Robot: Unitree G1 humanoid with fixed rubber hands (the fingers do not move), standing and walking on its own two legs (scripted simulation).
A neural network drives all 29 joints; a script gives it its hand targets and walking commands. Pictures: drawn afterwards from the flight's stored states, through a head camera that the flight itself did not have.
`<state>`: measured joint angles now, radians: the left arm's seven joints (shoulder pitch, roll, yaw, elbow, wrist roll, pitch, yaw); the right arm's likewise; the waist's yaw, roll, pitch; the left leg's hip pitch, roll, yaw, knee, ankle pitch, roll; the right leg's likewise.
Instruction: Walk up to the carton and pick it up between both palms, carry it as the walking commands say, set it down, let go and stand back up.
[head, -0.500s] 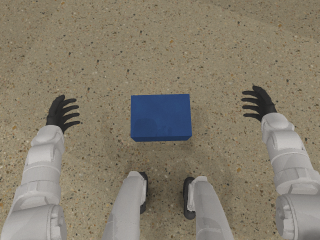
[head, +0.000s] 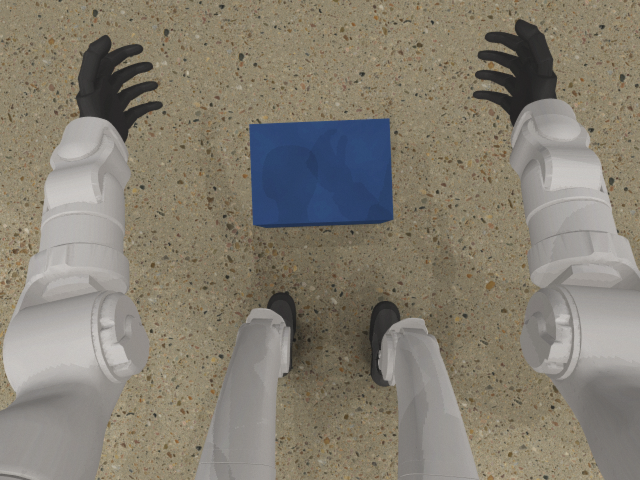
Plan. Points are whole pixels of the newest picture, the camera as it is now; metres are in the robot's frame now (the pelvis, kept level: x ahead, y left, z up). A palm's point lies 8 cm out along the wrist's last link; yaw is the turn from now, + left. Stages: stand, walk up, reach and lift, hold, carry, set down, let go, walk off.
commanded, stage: reach and lift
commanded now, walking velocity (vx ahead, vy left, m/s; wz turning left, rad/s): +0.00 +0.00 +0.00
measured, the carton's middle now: (321, 178) +0.49 +0.05 -0.56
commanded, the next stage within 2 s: none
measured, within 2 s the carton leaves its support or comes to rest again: neither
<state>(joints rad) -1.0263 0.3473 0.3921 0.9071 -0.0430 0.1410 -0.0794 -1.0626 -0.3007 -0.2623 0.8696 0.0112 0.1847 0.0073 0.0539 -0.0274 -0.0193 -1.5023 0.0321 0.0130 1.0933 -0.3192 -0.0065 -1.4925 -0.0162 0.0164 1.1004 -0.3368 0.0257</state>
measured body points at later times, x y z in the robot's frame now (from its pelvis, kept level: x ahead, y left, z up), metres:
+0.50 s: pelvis -0.01 +0.00 -0.08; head +0.31 +0.01 +0.23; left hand +0.49 +0.28 -0.21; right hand +0.53 -0.18 -0.21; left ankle +0.07 +0.13 -0.62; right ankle +0.07 -0.13 -0.62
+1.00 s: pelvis -0.04 +0.00 -0.22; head +0.31 +0.02 +0.06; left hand +0.49 +0.27 -0.36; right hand +0.52 -0.18 -0.37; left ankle +0.07 +0.13 -0.62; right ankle +0.06 -0.13 -0.62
